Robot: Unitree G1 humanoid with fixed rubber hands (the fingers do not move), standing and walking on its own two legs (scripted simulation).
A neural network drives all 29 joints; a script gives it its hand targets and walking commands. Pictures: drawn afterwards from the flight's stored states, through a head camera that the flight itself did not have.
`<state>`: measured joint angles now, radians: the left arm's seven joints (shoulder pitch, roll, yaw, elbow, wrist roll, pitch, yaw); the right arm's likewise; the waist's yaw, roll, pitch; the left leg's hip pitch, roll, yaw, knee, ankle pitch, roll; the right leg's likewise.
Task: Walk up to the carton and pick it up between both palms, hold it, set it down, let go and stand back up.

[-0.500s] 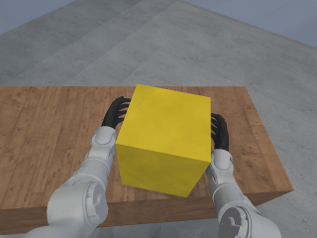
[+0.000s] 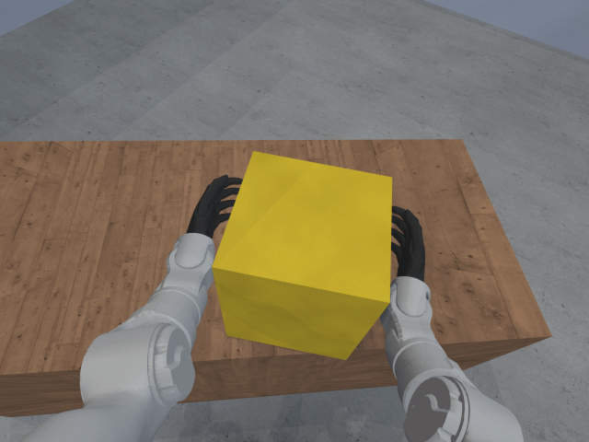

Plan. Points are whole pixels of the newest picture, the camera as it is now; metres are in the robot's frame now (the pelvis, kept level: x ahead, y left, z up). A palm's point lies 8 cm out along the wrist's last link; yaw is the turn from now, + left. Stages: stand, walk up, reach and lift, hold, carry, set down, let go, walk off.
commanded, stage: set down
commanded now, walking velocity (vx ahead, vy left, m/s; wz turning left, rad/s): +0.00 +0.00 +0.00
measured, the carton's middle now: (302, 262) +0.39 +0.00 -0.06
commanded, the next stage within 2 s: none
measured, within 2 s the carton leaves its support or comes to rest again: neither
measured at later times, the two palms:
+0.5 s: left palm (204, 230) +0.41 +0.15 +0.00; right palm (407, 270) +0.35 -0.15 +0.00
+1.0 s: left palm (204, 231) +0.40 +0.15 +0.00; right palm (407, 271) +0.35 -0.15 -0.01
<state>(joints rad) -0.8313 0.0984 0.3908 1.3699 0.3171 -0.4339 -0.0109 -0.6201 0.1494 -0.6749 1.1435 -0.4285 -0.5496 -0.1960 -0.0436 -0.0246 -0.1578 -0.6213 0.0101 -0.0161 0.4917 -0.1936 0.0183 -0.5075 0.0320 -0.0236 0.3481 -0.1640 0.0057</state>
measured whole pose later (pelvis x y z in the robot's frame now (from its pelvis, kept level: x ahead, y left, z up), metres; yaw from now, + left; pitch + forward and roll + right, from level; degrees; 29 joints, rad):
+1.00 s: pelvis -0.02 +0.01 -0.01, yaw -1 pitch +19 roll -3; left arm -0.88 0.08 0.54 1.37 0.44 -0.45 -0.01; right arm -0.69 0.17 -0.85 1.11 -0.56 -0.55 -0.14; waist -0.05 -0.02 -0.15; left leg -0.72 0.00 0.00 0.59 -0.22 0.04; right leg -0.62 0.02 -0.02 0.49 -0.21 0.02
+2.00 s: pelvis -0.02 +0.02 -0.05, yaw -1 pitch +25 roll -5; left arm -1.00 0.31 -0.12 1.60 -0.28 -0.48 -0.01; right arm -0.87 -0.18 -0.02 1.46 0.31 -0.49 -0.11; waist -0.08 0.04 -0.28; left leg -1.00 0.01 -0.01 0.92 -0.36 0.04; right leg -0.91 0.03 -0.03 0.82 -0.36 0.03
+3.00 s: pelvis -0.02 +0.00 +0.00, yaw -1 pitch +6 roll -2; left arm -0.93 0.40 -0.06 1.22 -0.24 -0.01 -0.09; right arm -0.77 -0.17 0.07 1.01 0.38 0.01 -0.22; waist -0.09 -0.04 -0.13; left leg -0.39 0.01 0.02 0.48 -0.20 0.02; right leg -0.31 0.03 0.01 0.40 -0.19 0.01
